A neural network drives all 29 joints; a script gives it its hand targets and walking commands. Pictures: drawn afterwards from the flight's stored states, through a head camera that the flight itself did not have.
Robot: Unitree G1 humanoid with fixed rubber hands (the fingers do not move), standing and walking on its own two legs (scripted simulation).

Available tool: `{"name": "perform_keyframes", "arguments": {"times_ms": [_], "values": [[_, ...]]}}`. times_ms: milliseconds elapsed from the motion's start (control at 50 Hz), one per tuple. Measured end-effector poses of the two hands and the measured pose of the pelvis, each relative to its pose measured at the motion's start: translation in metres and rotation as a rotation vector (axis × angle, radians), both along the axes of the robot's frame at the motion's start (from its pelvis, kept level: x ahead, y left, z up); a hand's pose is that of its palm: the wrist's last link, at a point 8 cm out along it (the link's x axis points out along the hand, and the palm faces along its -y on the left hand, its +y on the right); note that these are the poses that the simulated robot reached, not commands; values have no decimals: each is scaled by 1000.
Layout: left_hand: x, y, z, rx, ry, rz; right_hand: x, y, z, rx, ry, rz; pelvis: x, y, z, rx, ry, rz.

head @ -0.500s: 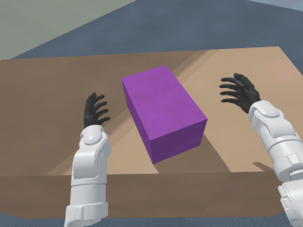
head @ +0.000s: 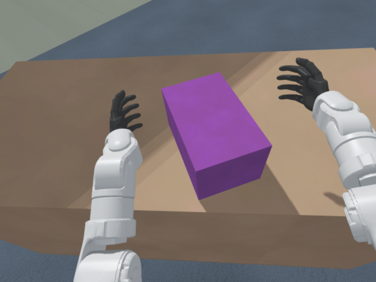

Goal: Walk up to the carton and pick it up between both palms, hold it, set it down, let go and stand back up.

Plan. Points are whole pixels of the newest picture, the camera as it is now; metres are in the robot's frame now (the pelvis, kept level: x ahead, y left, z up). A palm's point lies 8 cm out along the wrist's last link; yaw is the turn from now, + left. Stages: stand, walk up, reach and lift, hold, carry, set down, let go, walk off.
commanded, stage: reach and lift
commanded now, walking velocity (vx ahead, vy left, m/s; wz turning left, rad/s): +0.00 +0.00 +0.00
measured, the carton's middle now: (209, 132) +0.48 +0.04 -0.01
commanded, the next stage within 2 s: none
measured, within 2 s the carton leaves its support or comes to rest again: neither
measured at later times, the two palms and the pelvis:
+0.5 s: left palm (117, 114) +0.39 +0.23 +0.14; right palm (291, 70) +0.53 -0.12 +0.16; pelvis +0.01 +0.00 +0.00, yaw +1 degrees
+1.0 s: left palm (131, 139) +0.39 +0.21 +0.06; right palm (272, 99) +0.52 -0.10 +0.08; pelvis +0.00 +0.00 -0.01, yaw +1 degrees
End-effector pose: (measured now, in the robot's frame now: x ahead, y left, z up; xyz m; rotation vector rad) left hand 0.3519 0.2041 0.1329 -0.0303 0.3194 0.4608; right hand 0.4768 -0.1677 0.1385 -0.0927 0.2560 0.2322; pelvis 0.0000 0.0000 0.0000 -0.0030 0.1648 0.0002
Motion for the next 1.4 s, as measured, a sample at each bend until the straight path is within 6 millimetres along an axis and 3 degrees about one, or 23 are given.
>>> {"name": "perform_keyframes", "arguments": {"times_ms": [180, 600, 1060, 1400], "values": [[19, 8, 11, 12, -12, 8, 23, 18, 10, 33, -5, 17, 2, 1, -1, -3, 45, 10], [45, 25, 1, 8, -31, 37, 58, 51, 15, 62, -20, 28, 12, 4, -2, -6, 125, 18], [35, 10, -79, 11, 0, 9, 40, 72, -64, 43, 33, 47, 3, 4, -8, -10, 229, 12], [52, -2, -79, 1, -32, -17, 53, 67, -63, 44, 28, 21, 11, 3, -10, -10, 258, 4]]}}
